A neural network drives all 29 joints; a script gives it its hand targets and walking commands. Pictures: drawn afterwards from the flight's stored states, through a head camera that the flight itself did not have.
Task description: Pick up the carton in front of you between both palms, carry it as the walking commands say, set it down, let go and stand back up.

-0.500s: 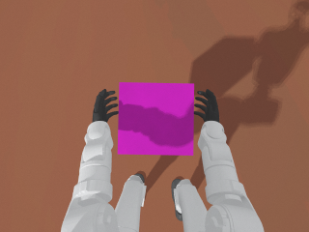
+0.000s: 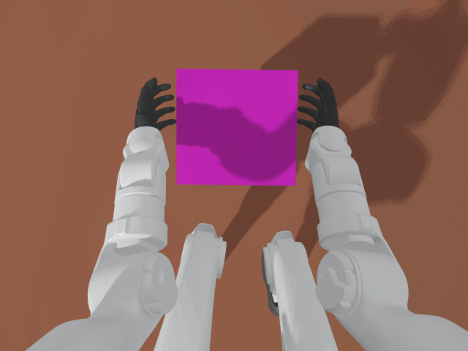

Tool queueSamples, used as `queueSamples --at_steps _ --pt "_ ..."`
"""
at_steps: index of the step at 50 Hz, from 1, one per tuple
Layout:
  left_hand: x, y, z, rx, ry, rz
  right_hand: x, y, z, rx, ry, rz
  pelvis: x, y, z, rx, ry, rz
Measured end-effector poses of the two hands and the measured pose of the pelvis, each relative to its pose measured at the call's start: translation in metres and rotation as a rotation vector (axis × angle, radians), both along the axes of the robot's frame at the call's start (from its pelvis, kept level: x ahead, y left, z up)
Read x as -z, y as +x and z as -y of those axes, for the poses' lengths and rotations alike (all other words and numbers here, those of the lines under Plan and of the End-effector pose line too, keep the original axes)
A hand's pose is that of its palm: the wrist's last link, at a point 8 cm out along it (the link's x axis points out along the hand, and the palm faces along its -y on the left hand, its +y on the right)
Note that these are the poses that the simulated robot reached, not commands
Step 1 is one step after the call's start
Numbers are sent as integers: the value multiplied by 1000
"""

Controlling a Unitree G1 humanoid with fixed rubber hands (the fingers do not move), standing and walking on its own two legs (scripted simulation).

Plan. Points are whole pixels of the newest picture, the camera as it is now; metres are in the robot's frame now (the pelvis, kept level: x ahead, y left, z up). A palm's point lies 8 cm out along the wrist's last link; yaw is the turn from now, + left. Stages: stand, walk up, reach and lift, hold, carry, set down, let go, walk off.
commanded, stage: set down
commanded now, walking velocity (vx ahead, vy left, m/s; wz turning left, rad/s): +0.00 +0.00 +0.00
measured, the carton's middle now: (235, 133) +0.49 +0.05 -0.23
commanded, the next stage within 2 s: none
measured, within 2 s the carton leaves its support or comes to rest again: rests again in 0.72 s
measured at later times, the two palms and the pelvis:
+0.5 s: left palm (167, 138) +0.47 +0.19 -0.25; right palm (299, 133) +0.50 -0.10 -0.24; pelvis -0.02 +0.00 -0.11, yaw +0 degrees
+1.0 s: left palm (171, 127) +0.50 +0.20 -0.29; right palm (295, 122) +0.54 -0.10 -0.29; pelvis -0.01 -0.01 -0.16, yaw +0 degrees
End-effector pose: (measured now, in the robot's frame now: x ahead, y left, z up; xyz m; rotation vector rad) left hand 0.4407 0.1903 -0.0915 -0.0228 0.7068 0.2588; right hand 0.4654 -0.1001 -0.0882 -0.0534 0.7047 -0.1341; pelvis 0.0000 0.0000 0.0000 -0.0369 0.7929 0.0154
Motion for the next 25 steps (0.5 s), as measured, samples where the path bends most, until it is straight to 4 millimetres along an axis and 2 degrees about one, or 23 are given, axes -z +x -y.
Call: queueSamples --at_steps 12,25 --pt "77 15 -2 -17 4 -1 73 20 -2 -22 -6 1 57 -10 -9 1 -12 -34" --pt "156 25 -4 -5 20 -29 156 35 -3 -62 -9 -26 112 -22 -1 5 5 -29"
